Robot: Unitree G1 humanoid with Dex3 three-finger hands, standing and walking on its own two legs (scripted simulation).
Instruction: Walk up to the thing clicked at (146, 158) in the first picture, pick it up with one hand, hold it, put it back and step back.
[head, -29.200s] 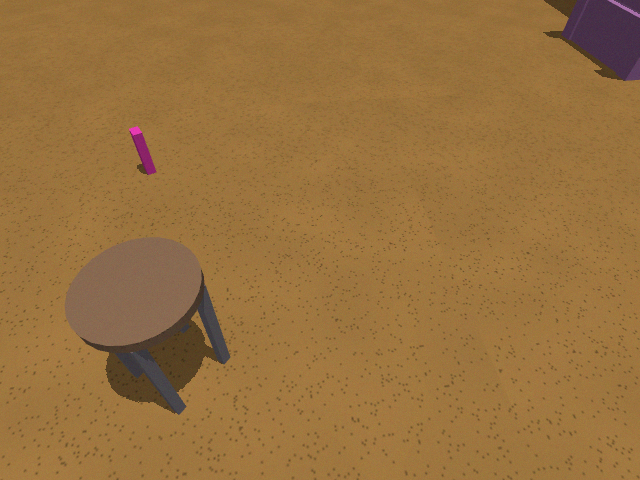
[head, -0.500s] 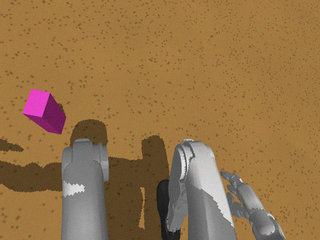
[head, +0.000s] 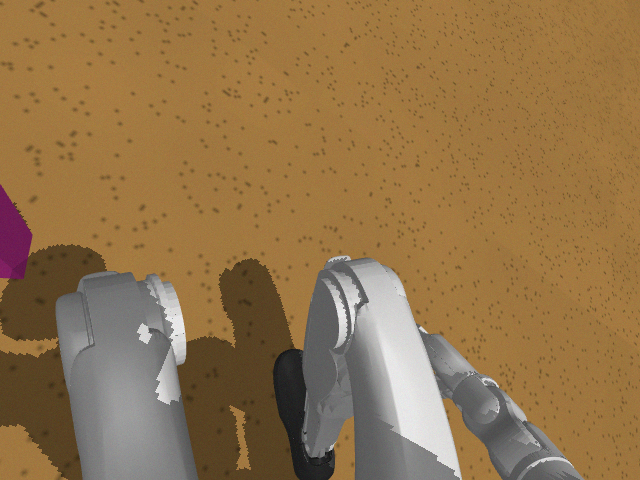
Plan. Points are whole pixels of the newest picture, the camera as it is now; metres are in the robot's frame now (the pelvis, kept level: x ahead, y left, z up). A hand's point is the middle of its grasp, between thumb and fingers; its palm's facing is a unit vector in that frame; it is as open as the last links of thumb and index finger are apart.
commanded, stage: close in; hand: left
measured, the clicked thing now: out of the picture +0.39 +0.30 -0.17
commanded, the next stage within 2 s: rest palm in 0.74 s
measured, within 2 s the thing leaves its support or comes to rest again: neither
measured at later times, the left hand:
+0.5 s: hand out of the picture +0.36 +0.31 -0.14, palm faces +0.36 -0.93 +0.04, open 17.6 cm
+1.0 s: hand out of the picture +0.37 +0.30 -0.15, palm faces +0.39 -0.92 +0.01, open 17.0 cm
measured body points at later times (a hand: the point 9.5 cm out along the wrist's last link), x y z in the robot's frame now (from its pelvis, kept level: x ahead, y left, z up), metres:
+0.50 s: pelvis -0.01 +0.00 +0.00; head +0.18 +0.17 +0.36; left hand +0.34 +0.36 -0.14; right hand +0.19 -0.24 -0.04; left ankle +0.08 +0.13 -0.25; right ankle +0.12 -0.12 -0.25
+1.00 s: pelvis -0.01 +0.00 +0.00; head +0.19 +0.17 +0.36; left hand +0.34 +0.34 -0.15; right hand +0.19 -0.23 -0.05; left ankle +0.08 +0.13 -0.25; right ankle +0.12 -0.12 -0.25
